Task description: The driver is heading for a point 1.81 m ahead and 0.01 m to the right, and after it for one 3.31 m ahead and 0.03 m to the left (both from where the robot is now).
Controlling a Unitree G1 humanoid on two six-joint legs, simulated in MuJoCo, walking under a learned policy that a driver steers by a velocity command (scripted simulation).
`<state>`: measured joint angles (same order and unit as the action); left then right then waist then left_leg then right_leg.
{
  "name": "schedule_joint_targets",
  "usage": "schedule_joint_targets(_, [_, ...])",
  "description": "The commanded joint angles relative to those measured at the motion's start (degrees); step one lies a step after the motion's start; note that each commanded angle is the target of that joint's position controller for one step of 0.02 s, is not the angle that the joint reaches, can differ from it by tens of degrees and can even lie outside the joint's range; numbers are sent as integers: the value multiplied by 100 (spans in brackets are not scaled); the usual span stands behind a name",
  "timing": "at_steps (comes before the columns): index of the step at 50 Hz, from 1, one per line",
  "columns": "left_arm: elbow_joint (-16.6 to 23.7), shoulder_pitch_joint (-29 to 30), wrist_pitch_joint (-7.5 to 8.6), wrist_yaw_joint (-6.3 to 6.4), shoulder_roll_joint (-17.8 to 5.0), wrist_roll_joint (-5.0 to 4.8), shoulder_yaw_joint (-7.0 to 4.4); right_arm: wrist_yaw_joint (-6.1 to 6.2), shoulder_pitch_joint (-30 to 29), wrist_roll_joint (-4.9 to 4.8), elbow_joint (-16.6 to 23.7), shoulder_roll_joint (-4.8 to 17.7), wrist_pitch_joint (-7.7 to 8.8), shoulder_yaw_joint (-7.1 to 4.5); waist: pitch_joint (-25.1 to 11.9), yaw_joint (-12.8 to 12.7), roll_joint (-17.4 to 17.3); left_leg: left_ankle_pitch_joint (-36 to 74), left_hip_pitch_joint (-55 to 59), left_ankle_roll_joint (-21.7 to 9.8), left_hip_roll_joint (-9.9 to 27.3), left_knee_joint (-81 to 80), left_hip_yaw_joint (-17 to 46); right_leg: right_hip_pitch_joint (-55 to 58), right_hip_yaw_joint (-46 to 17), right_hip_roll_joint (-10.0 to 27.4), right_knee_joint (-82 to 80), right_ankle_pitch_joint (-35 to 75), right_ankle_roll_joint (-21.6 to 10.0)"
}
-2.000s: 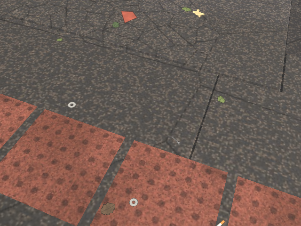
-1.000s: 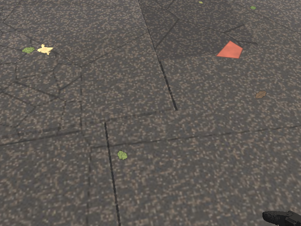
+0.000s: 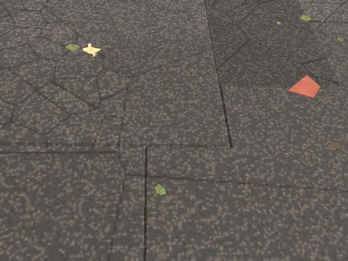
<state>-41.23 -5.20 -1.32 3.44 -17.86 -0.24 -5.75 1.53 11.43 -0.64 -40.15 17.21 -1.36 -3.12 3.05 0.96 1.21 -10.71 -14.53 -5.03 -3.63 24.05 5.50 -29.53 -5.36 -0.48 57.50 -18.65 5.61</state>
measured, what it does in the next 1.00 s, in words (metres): steps on the spot, turning left: right foot, then left foot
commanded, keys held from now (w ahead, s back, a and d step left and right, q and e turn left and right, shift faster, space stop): q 0.28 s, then no key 0.72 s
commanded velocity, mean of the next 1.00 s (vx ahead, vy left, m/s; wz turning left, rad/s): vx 0.00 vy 0.00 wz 0.29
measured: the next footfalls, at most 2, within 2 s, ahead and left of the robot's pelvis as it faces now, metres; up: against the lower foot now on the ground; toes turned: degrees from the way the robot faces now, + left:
right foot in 0.30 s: +0.08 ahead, -0.15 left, +0.00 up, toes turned +17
left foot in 0.64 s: -0.01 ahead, +0.10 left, +0.00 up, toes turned +13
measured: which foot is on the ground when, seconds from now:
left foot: down 0.00-0.30, up 0.32-0.62, down 0.64-1.00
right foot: up 0.00-0.28, down 0.30-1.00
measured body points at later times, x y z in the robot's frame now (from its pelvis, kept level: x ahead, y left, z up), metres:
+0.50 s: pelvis +0.01 -0.05 -0.01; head +0.05 -0.06 +0.44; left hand +0.08 +0.25 -0.10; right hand +0.23 -0.30 -0.11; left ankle -0.05 +0.08 -0.68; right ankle +0.05 -0.16 -0.75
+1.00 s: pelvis +0.01 -0.01 -0.01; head +0.01 +0.00 +0.44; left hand +0.02 +0.28 -0.14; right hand +0.20 -0.21 -0.12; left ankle -0.04 +0.09 -0.75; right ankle +0.05 -0.17 -0.75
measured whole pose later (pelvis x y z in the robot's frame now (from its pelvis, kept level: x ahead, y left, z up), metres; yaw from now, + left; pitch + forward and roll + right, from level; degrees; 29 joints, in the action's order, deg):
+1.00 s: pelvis +0.01 -0.01 -0.01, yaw +16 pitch -1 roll +0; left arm -51.2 -10.8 0.4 1.3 -16.2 0.5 -1.9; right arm 0.6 11.8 0.9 -42.1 13.0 -0.3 -1.0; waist 1.8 -1.1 0.3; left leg -17.5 -9.9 -1.2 -2.0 28.9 3.0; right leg -10.8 -2.4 2.6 27.1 -15.0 3.7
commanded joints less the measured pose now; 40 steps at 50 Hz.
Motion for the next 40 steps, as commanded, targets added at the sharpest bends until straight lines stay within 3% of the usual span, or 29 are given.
schedule_joint_targets(1, [398,258,137,-10,-410,-2,-86,56,-6,8,408,1051,15,-302,-578,78,-885,792,1028,-745,1360,-581,1717,-515,-128,19,-591,80,66])
schedule_joint_targets(5, [379,251,241,-86,-420,-11,-77,30,-114,24,512,1089,-22,-337,-556,115,-959,547,716,-801,1273,-488,2058,-65,-172,-68,-1201,-53,28])
schedule_joint_targets(8, [369,186,329,-156,-456,-34,-79,-4,-221,16,600,1103,-59,-357,-665,114,-983,1004,675,-823,1247,-310,2344,303,-175,-153,-1595,-194,-46])
schedule_joint_targets(11, [341,14,405,-242,-491,-59,-86,-26,-348,-32,685,1090,-102,-367,-784,47,-1015,1676,745,-773,1186,-81,2630,733,-144,-231,-2218,-186,-155])
schedule_joint_targets(13, [243,-295,443,-296,-497,-64,-109,-6,-514,-110,749,1042,-144,-357,-826,-178,-970,1718,609,-564,970,161,2634,1372,-24,-239,-3285,517,-273])
schedule_joint_targets(14, [185,-446,446,-297,-585,-37,-144,18,-510,-143,778,953,-157,-333,-842,-242,-847,1169,307,-329,752,357,2500,1910,-84,-12,-3838,1227,-388])
schedule_joint_targets(15, [239,-465,413,-272,-906,59,-191,13,-185,-69,760,661,-149,-252,-1030,-51,44,-456,-230,11,289,1243,1859,2533,-988,1025,-3974,1836,-781])
schedule_joint_targets(16, [288,-288,353,-263,-1249,216,-218,13,40,-76,840,648,-102,-260,-706,225,1333,-2607,-1382,363,-697,2270,796,2598,-2203,1952,-4006,3113,-1700])
schedule_joint_targets(17, [353,-260,369,-269,-996,241,-168,10,120,46,769,1120,-46,-397,-687,108,1112,-2817,-1579,652,-324,3612,635,2215,-2563,2436,-4027,3049,-2271])
schedule_joint_targets(18, [421,-50,372,-248,-719,167,-73,3,144,15,643,1291,-51,-477,-592,147,728,-2402,-1553,762,-178,4114,637,2060,-2047,2114,-3957,2725,-2158])
schedule_joint_targets(19, [430,137,352,-237,-571,88,-21,18,174,11,514,1170,-99,-471,-484,186,539,-2048,-1569,872,-140,4295,588,2015,-1522,1687,-3888,2338,-1876])
schedule_joint_targets(20, [426,158,340,-228,-497,16,22,36,165,26,469,1016,-147,-436,-435,122,534,-1784,-1671,959,-157,4452,582,2078,-1277,1484,-3847,2263,-1756])
schedule_joint_targets(22, [347,10,299,-214,-499,21,70,11,54,-18,509,716,-165,-333,-408,19,606,-1563,-1554,1056,-162,4226,388,2096,-861,1252,-3838,2662,-1774])
schedule_joint_targets(24, [280,-135,265,-207,-483,60,90,10,-155,-33,599,533,-137,-247,-525,-104,760,-1507,-1419,1103,-3,3399,204,2416,-702,1187,-3769,2771,-1808])
schedule_joint_targets(26, [260,-97,225,-222,-553,54,89,-11,-256,13,636,364,-124,-152,-634,-168,905,-1593,-862,1109,240,2398,-83,2397,-584,1168,-3701,2788,-1796])
schedule_joint_targets(28, [201,-237,174,-251,-730,30,55,-32,-314,-7,636,390,-107,-133,-647,-294,1020,-1521,-433,1082,277,1620,-354,2321,-667,1236,-3662,2868,-1844])
schedule_joint_targets(31, [87,-277,161,-283,-652,-76,132,-55,121,14,389,421,-83,-153,-594,-43,822,12,540,828,201,-409,-519,2054,-614,1131,-3414,2790,-1603])
schedule_joint_targets(32, [-4,-519,227,-299,-548,-56,184,-36,112,67,417,577,-74,-159,-663,-91,596,694,1133,655,426,-644,-166,1713,-565,1047,-3389,2438,-1272])
schedule_joint_targets(33, [10,-597,313,-340,-370,119,260,20,232,118,477,909,-78,-202,-952,-200,-148,2151,1759,424,1151,-376,573,1310,-187,730,-2917,1704,-867])
schedule_joint_targets(34, [-2,-756,363,-348,-72,151,331,-7,-71,180,381,866,-73,-167,-940,-521,-1165,1755,1004,-40,1391,-107,689,1584,259,347,-3195,441,-530])
schedule_joint_targets(35, [-50,-429,353,-329,-331,203,307,-77,-296,164,507,475,-26,-89,-760,-275,-839,894,692,-104,1171,-194,619,1828,288,333,-3175,583,-319])
schedule_joint_targets(36, [-71,-248,343,-329,-411,170,276,-104,-230,212,438,369,15,-52,-615,-184,-718,431,601,35,993,-225,518,1798,319,282,-3159,788,-282])
schedule_joint_targets(38, [-150,-265,280,-277,-424,122,268,-105,-153,194,369,501,94,-69,-349,-149,-679,350,399,174,868,-247,464,1755,311,288,-3121,1034,-297])
schedule_joint_targets(40, [-249,-354,260,-258,-392,93,275,-81,-39,173,301,414,142,-26,-264,-169,-655,469,318,217,828,-207,417,1788,281,319,-3167,1117,-313])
